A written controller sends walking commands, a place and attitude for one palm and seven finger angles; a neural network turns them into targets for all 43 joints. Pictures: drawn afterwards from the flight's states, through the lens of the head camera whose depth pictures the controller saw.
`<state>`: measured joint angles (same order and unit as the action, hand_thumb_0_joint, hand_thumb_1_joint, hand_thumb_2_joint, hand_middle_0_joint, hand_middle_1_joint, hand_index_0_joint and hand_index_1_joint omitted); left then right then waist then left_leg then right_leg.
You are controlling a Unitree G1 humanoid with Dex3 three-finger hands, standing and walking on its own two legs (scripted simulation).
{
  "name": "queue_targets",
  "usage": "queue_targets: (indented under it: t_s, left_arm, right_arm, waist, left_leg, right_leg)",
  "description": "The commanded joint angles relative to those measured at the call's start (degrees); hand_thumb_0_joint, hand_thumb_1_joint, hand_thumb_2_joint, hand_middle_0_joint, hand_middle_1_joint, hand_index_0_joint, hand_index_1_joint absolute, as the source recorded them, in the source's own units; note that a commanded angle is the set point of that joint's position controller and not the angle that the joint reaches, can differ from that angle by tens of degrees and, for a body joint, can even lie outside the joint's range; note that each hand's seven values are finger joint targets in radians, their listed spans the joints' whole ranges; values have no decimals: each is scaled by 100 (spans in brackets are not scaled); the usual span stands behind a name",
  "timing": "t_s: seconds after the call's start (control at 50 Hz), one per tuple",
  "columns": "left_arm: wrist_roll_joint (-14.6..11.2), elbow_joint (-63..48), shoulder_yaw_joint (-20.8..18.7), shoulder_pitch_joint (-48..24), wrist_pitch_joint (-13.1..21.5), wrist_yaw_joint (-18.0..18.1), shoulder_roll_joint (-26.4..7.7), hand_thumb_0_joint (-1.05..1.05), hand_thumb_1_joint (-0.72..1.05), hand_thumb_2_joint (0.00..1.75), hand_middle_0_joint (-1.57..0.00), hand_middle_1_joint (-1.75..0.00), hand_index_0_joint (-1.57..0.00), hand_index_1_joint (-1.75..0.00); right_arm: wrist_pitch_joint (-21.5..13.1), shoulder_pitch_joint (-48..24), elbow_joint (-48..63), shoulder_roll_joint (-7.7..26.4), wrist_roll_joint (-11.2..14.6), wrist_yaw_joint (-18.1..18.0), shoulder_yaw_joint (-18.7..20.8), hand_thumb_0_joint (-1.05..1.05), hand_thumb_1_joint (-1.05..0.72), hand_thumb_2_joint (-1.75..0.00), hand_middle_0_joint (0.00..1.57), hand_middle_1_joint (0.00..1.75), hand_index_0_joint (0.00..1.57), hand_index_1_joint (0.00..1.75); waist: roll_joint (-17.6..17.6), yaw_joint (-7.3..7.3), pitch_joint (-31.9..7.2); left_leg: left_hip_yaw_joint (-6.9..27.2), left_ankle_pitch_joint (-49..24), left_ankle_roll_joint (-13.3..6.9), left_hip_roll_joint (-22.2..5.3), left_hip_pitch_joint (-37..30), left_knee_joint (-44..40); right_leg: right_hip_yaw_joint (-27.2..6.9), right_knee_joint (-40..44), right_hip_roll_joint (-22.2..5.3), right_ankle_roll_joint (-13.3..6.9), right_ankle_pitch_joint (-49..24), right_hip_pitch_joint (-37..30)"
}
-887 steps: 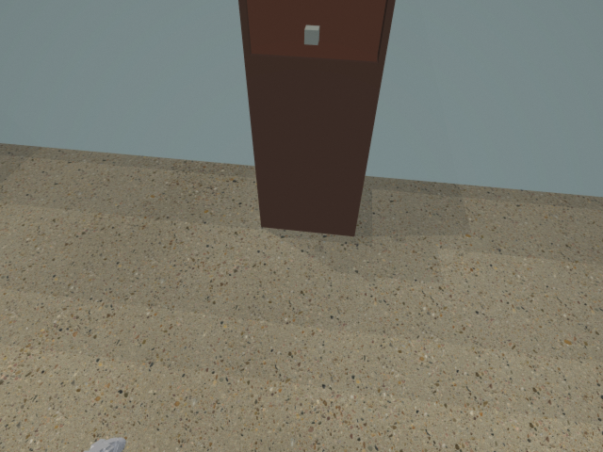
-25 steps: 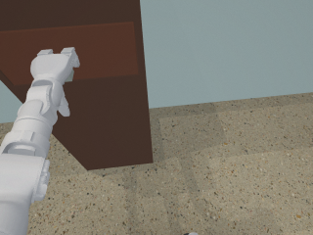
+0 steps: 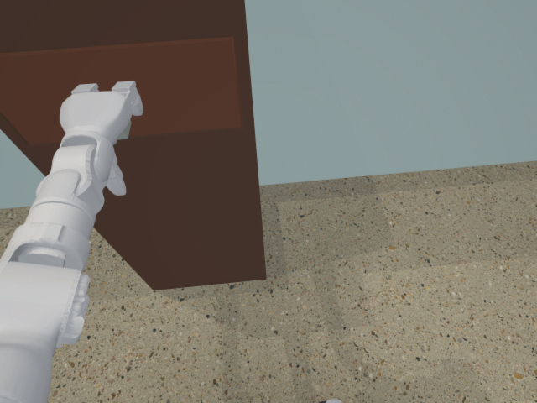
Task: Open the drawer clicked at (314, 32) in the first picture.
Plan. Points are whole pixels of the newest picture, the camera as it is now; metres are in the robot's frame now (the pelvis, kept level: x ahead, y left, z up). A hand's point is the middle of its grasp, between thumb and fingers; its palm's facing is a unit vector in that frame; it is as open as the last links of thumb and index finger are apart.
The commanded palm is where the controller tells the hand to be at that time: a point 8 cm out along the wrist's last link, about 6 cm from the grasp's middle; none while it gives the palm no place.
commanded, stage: close the thumb around the handle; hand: left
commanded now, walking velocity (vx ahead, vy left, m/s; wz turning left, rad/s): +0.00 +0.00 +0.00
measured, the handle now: (114, 113) +0.53 +0.24 +0.12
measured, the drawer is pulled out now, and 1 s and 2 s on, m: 0.00 0.01 0.15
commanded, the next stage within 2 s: pull the drawer open in 0.56 s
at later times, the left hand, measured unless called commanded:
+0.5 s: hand (115, 139) +0.49 +0.23 +0.11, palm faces -0.01 +0.02 -1.00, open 7.2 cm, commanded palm +0.47 +0.24 +0.15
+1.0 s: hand (114, 145) +0.48 +0.23 +0.11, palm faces +0.02 +0.00 -1.00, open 7.2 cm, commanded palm +0.43 +0.24 +0.15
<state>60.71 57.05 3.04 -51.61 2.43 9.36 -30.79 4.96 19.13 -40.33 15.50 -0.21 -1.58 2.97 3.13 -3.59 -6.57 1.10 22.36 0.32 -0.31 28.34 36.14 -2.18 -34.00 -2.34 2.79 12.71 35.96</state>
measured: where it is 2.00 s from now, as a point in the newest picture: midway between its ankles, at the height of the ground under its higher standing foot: outside the picture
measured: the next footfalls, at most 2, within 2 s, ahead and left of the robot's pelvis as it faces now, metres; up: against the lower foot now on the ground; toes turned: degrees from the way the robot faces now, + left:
none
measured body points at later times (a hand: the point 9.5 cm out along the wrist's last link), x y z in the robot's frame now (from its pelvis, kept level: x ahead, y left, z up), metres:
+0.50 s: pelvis +0.00 +0.00 +0.00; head +0.07 -0.02 +0.44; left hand +0.48 +0.23 +0.16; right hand +0.04 -0.28 -0.14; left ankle -0.06 +0.12 -0.72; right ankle +0.03 -0.15 -0.72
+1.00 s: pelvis +0.01 +0.00 +0.00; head +0.07 -0.02 +0.45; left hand +0.47 +0.23 +0.16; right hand +0.06 -0.27 -0.13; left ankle -0.06 +0.12 -0.72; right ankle +0.03 -0.15 -0.72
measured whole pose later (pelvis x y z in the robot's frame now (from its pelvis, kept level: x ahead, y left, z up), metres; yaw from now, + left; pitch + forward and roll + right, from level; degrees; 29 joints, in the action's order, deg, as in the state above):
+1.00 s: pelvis +0.01 +0.00 +0.00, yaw -1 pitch +14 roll +0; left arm 58.8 46.2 1.9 -42.5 0.3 7.8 -29.9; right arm 5.5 19.6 -38.8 15.8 0.6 -1.1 3.1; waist 3.9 -2.5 -7.3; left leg -0.4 22.8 0.0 -0.6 25.2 34.3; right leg -3.5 -32.8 -1.9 3.1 13.0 33.7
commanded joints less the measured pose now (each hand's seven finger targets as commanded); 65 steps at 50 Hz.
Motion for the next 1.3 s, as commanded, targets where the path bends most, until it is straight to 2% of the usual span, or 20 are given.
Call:
queue_targets:
  t_s: [0.0,0.04,0.1,0.34,0.38,0.44,0.52,0.56,0.62,0.66,0.74,0.82,0.9,1.04,1.06,1.08,1.16,1.18,1.24,1.28]
  left_arm:
    - [12,-930,-156,-2543,34,134,-1070,0,-5,49,-33,-125,-33,-125]
    - [37,-925,-376,-2655,44,147,-1353,0,6,54,-34,-126,-34,-126]
    - [40,-871,-39,-2723,9,128,-990,0,23,61,-35,-128,-35,-128]
    - [69,-692,-295,-2763,37,93,-1326,0,90,90,-40,-135,-40,-135]
    - [49,-636,-286,-2791,30,103,-1351,0,90,90,-40,-135,-40,-135]
    - [62,-774,-480,-2786,96,113,-1593,0,90,90,-40,-135,-40,-135]
    - [72,-790,-386,-2667,92,109,-1480,0,90,90,-40,-135,-40,-135]
    - [60,-791,-530,-2544,113,113,-1676,0,90,90,-40,-135,-40,-135]
    - [68,-695,-231,-2541,80,110,-1281,0,90,90,-40,-135,-40,-135]
    - [54,-757,-415,-2537,99,132,-1502,0,90,90,-40,-135,-40,-135]
    - [1,-1060,-452,-2039,131,96,-1347,0,90,90,-40,-135,-40,-135]
    - [-73,-1242,-306,-1576,69,39,-1087,0,90,90,-40,-135,-40,-135]
    - [-196,-1885,-292,-871,-32,-6,-894,0,90,90,-40,-135,-40,-135]
    - [-342,-2798,-509,161,-352,-96,-1009,0,90,90,-40,-135,-40,-135]
    - [-347,-2907,-416,204,-414,-116,-947,0,90,90,-40,-135,-40,-135]
    - [-383,-2963,-235,284,-477,-136,-684,0,90,90,-40,-135,-40,-135]
    - [-453,-3572,-387,566,-635,-195,-844,0,90,90,-40,-135,-40,-135]
    - [-477,-3451,-372,898,-697,-229,-746,0,90,90,-40,-135,-40,-135]
    - [-518,-3778,-398,870,-762,-307,-812,0,90,90,-40,-135,-40,-135]
    - [-542,-3740,-425,1216,-823,-345,-779,0,90,90,-40,-135,-40,-135]
  right_arm:
    - [-99,435,426,832,25,-90,278,0,-90,-90,20,30,20,30]
    - [-94,431,407,883,36,-116,283,0,-90,-90,20,30,20,30]
    - [-107,440,402,836,39,-111,272,0,-90,-90,20,30,20,30]
    - [-102,498,422,863,23,-139,256,0,-90,-90,20,30,20,30]
    - [-124,508,412,858,31,-136,239,0,-90,-90,20,30,20,30]
    - [-121,508,446,875,22,-148,246,0,-90,-90,20,30,20,30]
    - [-123,502,476,846,21,-139,235,0,-90,-90,20,30,20,30]
    - [-112,489,498,867,28,-138,230,0,-90,-90,20,30,20,30]
    - [-146,483,476,846,59,-139,239,0,-90,-90,20,30,20,30]
    - [-161,529,469,879,45,-138,246,0,-90,-90,20,30,20,30]
    - [-153,458,572,848,43,-115,278,0,-90,-90,20,30,20,30]
    - [-129,331,631,836,63,-98,269,0,-90,-90,20,30,20,30]
    - [-117,179,760,830,85,-30,298,0,-90,-90,20,30,20,30]
    - [-69,-213,916,857,140,7,282,0,-90,-90,20,30,20,30]
    - [-51,-258,928,826,152,30,253,0,-90,-90,20,30,20,30]
    - [-50,-314,934,811,150,28,248,0,-90,-90,20,30,20,30]
    - [-46,-515,1025,779,158,44,221,0,-90,-90,20,30,20,30]
    - [-35,-566,1025,766,155,22,206,0,-90,-90,20,30,20,30]
    - [-15,-761,1064,781,188,-13,162,0,-90,-90,20,30,20,30]
    - [-13,-820,1070,727,171,-32,129,0,-90,-90,20,30,20,30]
  waist:
    - [-175,-195,-1928]
    - [-360,-204,-1931]
    - [-137,-264,-1866]
    - [-372,-259,-2064]
    - [-271,-265,-1866]
    - [-302,-199,-2149]
    - [-226,-169,-2101]
    - [-226,-116,-2161]
    - [-204,-186,-1835]
    - [-237,-148,-2010]
    - [-223,4,-2316]
    - [-304,59,-1999]
    - [-280,227,-2140]
    - [-441,391,-1972]
    - [-239,397,-1895]
    - [-395,365,-1734]
    - [-297,465,-1898]
    - [-507,497,-1775]
    - [-533,471,-1624]
    - [-537,561,-1488]
  left_leg:
    - [-255,-2453,-170,230,-490,-340]
    - [-247,-2492,-186,220,-452,-330]
    - [-260,-2331,-171,228,-507,-344]
    - [-268,-2313,-194,252,-351,-275]
    - [-275,-2132,-198,245,-265,-308]
    - [-299,-2262,-208,264,-281,-277]
    - [-297,-2272,-194,246,-287,-302]
    - [-296,-2229,-191,245,-227,-317]
    - [-285,-2035,-184,227,-264,-359]
    - [-285,-2116,-197,222,-295,-351]
    - [-324,-2496,-191,223,-445,-327]
    - [-313,-2543,-197,187,-475,-418]
    - [-292,-3133,-180,148,-712,-416]
    - [-303,-3682,-180,137,-848,-460]
    - [-274,-3730,-131,135,-883,-487]
    - [-281,-3801,-152,126,-926,-471]
    - [-252,-3943,-113,149,-1098,-492]
    - [-280,-3885,-134,155,-1047,-504]
    - [-272,-3759,-118,164,-1069,-549]
    - [-294,-3658,-104,179,-1044,-600]
  right_leg:
    - [434,86,380,-427,-1573,-1620]
    - [425,85,388,-431,-1620,-1666]
    - [434,106,374,-424,-1446,-1476]
    - [402,54,374,-410,-1574,-1639]
    - [404,65,362,-406,-1440,-1548]
    - [361,35,357,-409,-1606,-1763]
    - [390,14,360,-406,-1580,-1731]
    - [365,7,356,-397,-1563,-1807]
    - [418,82,376,-413,-1271,-1510]
    - [390,71,375,-410,-1347,-1617]
    - [398,22,379,-430,-1669,-1912]
    - [447,70,392,-430,-1643,-1869]
    - [441,59,396,-432,-1913,-2070]
    - [460,89,382,-427,-2341,-2421]
    - [474,57,378,-424,-2294,-2357]
    - [507,78,381,-417,-2348,-2315]
    - [478,77,362,-416,-2475,-2513]
    - [509,87,361,-416,-2510,-2575]
    - [505,144,357,-419,-2460,-2577]
    - [519,140,344,-422,-2457,-2639]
